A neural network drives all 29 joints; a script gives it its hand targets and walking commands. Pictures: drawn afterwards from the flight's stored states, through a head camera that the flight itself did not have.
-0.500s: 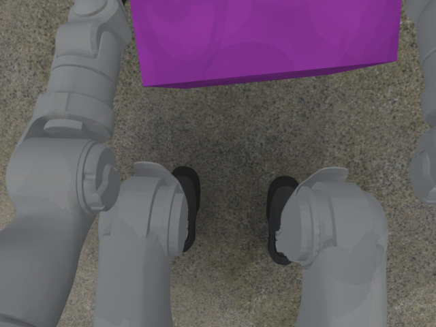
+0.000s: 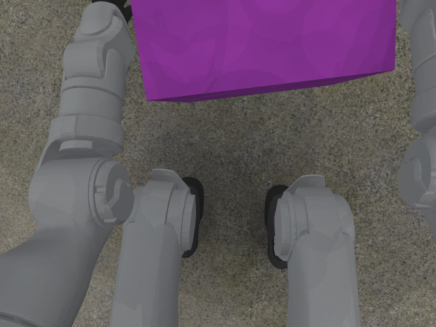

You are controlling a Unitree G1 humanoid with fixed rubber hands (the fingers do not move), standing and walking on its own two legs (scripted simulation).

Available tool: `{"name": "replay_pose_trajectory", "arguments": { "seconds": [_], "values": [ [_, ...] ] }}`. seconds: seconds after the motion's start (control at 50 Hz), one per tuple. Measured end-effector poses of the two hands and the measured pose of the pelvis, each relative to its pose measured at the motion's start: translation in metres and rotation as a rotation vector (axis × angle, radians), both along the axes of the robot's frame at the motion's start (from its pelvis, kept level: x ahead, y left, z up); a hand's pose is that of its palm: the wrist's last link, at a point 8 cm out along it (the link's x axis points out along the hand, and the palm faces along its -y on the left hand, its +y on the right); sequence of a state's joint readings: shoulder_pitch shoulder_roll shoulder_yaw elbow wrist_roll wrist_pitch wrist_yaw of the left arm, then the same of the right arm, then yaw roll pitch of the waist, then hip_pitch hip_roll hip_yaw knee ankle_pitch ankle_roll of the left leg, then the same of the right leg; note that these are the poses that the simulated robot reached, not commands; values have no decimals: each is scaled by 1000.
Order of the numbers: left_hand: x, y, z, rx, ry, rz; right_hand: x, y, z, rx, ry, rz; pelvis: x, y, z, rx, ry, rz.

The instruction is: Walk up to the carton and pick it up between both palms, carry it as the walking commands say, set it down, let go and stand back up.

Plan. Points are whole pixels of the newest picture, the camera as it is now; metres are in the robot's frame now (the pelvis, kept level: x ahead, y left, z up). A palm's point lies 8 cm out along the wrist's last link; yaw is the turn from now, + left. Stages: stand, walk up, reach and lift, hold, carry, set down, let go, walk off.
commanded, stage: reach and lift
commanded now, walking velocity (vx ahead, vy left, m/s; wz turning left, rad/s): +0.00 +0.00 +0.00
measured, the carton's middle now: out of the picture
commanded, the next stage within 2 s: none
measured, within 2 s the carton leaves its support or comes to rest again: neither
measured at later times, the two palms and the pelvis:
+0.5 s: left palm out of the picture +0.54 +0.16 -0.06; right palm out of the picture +0.56 -0.21 -0.06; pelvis +0.00 +0.00 +0.05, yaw +0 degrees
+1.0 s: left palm out of the picture +0.52 +0.17 +0.01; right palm out of the picture +0.54 -0.21 +0.01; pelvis +0.00 +0.00 +0.10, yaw -1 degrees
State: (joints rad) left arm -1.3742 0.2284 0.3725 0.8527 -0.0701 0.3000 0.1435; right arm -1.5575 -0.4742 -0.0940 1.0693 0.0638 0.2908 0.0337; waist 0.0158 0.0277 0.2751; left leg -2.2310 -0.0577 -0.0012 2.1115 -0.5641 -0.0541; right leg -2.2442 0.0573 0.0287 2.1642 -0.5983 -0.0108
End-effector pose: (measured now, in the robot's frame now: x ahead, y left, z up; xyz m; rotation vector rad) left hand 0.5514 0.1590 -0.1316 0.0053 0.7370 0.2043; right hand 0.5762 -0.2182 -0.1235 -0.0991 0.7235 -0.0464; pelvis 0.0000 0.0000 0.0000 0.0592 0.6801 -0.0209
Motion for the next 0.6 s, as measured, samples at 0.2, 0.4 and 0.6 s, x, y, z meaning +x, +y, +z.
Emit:
{"name": "replay_pose_trajectory", "arguments": {
  "seconds": [0.2,0.4,0.6],
  "values": [
    [-2,3,23,3,-8,13,0,4,19,11,-6,2,4,-2,14,5,50,1],
    [-10,5,55,5,-8,19,-10,5,48,26,-4,-8,4,-2,37,3,106,0],
    [-17,6,86,7,-14,21,-17,6,78,33,-8,-15,1,-2,58,1,144,-3]
  ]
}}
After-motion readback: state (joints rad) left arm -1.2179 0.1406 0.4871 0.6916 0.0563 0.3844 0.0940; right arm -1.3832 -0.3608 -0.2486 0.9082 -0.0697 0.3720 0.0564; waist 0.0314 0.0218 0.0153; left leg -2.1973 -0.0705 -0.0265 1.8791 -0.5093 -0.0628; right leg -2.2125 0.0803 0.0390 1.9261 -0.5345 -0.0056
